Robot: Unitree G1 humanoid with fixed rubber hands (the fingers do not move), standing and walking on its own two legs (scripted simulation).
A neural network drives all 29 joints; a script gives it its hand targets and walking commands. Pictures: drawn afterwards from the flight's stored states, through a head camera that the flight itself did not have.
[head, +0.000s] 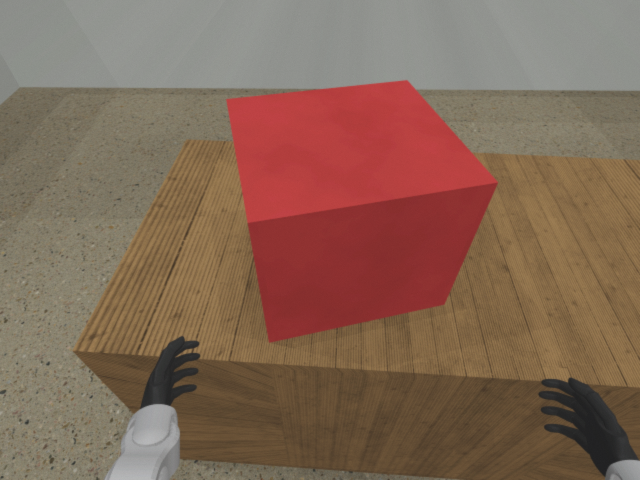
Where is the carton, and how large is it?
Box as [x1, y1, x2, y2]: [226, 80, 497, 342]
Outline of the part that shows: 407,80 226,99 269,342 444,303 497,182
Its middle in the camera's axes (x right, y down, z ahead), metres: +0.03 -0.06 +0.66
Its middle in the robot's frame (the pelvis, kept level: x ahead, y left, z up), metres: +0.53 +0.00 +0.03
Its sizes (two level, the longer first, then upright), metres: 0.317 0.296 0.277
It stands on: a pedestal, 0.66 m high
